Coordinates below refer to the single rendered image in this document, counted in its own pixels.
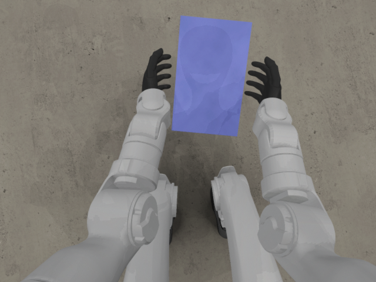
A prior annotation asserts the robot right forearm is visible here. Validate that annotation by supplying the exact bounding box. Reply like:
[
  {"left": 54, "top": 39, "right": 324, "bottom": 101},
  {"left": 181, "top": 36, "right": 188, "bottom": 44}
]
[{"left": 252, "top": 98, "right": 328, "bottom": 215}]

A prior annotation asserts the robot right upper arm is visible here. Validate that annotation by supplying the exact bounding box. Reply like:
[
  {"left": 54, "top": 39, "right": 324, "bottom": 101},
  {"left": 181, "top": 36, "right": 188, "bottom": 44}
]
[{"left": 257, "top": 201, "right": 376, "bottom": 282}]

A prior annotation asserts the right robot foot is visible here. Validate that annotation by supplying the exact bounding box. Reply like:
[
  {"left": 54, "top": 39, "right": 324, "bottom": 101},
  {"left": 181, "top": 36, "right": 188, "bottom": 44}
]
[{"left": 210, "top": 187, "right": 227, "bottom": 239}]

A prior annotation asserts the robot left forearm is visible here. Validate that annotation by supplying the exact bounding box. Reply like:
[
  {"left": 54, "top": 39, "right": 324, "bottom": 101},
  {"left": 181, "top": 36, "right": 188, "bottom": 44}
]
[{"left": 87, "top": 88, "right": 170, "bottom": 226}]

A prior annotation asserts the right robot hand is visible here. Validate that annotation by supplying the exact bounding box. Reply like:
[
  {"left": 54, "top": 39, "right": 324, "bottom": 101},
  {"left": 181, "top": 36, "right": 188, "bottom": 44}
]
[{"left": 244, "top": 56, "right": 281, "bottom": 104}]

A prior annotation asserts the carton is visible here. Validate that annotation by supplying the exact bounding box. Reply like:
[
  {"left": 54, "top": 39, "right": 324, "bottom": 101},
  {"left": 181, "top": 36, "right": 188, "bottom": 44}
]
[{"left": 172, "top": 16, "right": 252, "bottom": 136}]

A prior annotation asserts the left robot thigh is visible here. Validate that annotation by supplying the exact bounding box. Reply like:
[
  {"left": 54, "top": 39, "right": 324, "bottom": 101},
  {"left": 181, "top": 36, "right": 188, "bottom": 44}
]
[{"left": 123, "top": 180, "right": 178, "bottom": 282}]

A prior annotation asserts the left robot hand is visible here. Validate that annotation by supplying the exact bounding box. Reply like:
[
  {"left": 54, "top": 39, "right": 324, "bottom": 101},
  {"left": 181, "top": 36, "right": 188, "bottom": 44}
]
[{"left": 142, "top": 48, "right": 172, "bottom": 91}]

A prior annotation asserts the robot left upper arm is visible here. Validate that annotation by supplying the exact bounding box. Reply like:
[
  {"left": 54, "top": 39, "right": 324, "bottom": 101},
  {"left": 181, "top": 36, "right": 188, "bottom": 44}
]
[{"left": 20, "top": 189, "right": 159, "bottom": 282}]

